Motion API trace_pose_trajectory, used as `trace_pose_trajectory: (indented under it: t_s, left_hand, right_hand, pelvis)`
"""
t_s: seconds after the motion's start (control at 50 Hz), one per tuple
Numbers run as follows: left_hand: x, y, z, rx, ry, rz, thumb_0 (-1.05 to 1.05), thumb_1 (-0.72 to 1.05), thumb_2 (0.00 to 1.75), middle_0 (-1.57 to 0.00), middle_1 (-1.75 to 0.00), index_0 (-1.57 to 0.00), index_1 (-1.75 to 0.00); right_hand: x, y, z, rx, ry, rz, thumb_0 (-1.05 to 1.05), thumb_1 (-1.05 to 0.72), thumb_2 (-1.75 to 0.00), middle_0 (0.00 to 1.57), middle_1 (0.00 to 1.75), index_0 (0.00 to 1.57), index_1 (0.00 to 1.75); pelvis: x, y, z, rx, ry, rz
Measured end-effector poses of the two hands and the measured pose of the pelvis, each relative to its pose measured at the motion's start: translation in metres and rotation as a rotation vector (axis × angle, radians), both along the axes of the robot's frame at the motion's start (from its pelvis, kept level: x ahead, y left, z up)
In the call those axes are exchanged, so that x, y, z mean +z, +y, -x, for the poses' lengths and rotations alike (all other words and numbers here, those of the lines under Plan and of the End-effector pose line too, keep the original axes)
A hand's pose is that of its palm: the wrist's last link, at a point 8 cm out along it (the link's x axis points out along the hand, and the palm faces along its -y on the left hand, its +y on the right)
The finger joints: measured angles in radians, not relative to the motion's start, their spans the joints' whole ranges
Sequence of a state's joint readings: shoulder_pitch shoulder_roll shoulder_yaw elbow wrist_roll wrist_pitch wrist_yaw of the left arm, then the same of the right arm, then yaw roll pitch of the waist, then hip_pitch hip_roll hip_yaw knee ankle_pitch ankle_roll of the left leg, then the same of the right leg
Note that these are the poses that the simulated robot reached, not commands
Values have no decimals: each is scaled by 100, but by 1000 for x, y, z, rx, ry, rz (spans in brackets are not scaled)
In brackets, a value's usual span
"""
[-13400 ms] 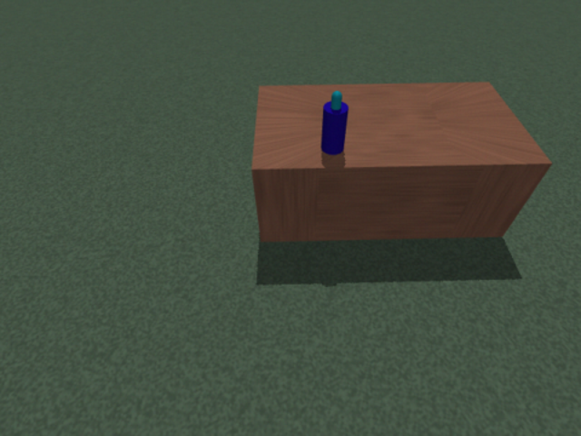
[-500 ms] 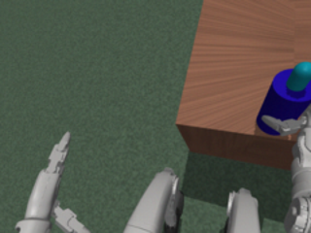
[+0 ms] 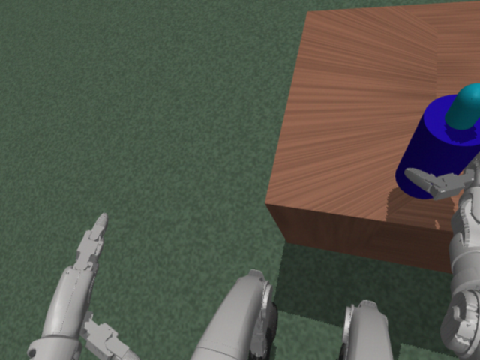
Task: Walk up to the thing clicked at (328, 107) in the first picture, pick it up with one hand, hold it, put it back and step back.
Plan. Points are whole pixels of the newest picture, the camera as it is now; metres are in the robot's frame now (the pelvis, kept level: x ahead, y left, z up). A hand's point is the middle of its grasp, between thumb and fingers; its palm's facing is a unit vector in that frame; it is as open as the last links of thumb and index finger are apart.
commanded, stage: lift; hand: right
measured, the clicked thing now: (444, 143) +0.49 -0.19 -0.02
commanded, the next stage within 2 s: hold in 1.66 s
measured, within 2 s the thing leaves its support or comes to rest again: neither
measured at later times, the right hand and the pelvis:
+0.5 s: hand (447, 162) +0.45 -0.18 -0.01, palm faces +0.18 +0.98 -0.05, open 11.6 cm; pelvis +0.01 +0.01 +0.03, yaw -1 degrees
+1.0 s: hand (468, 182) +0.38 -0.18 +0.07, palm faces +0.18 +0.98 -0.04, open 11.6 cm; pelvis +0.02 +0.01 +0.08, yaw -2 degrees
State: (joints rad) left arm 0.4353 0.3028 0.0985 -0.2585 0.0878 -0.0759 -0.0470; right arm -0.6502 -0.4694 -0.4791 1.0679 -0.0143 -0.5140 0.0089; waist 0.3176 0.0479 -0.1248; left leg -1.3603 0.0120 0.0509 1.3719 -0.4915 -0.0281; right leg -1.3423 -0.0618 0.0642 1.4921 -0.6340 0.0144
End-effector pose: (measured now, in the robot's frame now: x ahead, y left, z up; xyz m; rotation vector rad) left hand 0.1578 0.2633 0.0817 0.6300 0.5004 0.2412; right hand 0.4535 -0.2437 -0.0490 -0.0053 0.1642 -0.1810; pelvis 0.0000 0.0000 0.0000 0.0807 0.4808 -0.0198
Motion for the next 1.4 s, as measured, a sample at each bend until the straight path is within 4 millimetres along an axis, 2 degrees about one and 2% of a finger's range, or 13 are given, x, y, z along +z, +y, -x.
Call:
trace_pose_trajectory:
  t_s: [0.12,0.28,0.36,0.52,0.74,0.84,1.08,1.2,1.4]
  left_hand:
    - [-2,1,-2,6,9,19,-1,-55,7,-6,-5,-5,-6]
    - [15,-1,-7,-11,-27,34,-1,-54,6,-6,-5,-5,-5]
    - [10,0,-4,6,-5,63,0,-54,6,-6,-5,-5,-5]
    - [0,1,-2,30,31,128,-1,-54,6,-6,-5,-5,-5]
    - [12,3,-15,36,6,185,-1,-56,7,-6,-5,-5,-5]
    - [13,8,-18,48,10,195,-1,-56,7,-5,-4,-4,-5]
    - [5,-1,-18,78,34,262,-1,-56,6,-5,-5,-4,-5]
    - [11,1,-22,89,20,258,-1,-56,6,-5,-5,-4,-5]
    - [14,-10,-23,88,13,291,-1,-55,5,-5,-5,-5,-5]
  right_hand:
    - [3,5,1,10,6,10,-2,61,-105,59,102,65,106]
    - [15,11,14,3,11,7,-2,61,-105,59,102,65,106]
    - [24,12,22,5,9,8,-2,61,-105,59,102,65,106]
    - [53,10,39,-4,-13,31,-2,61,-105,59,102,65,106]
    - [102,11,70,-14,-33,25,-2,61,-105,60,101,65,105]
    - [111,12,79,-18,-32,21,-2,61,-105,60,101,65,105]
    - [131,17,108,-7,-23,22,-2,61,-105,60,101,66,105]
    - [146,15,114,-13,-42,24,-2,61,-105,60,101,66,105]
    - [161,12,117,-1,-51,25,-2,61,-105,60,101,66,105]
  pelvis:
    - [4,1,-2,2,-5,4]
    - [16,5,-5,2,-30,11]
    - [22,6,-6,-2,-41,13]
    - [36,5,-9,0,-82,25]
    - [63,5,-20,-8,-158,46]
    - [71,7,-21,-12,-181,53]
    - [85,4,-24,-7,-231,62]
    - [92,2,-26,-6,-260,64]
    - [100,-1,-27,-9,-285,63]
